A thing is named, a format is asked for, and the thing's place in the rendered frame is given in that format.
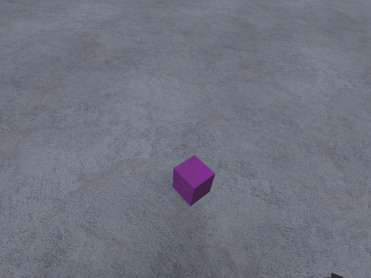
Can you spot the carton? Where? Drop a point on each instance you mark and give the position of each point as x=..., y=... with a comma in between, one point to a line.
x=192, y=179

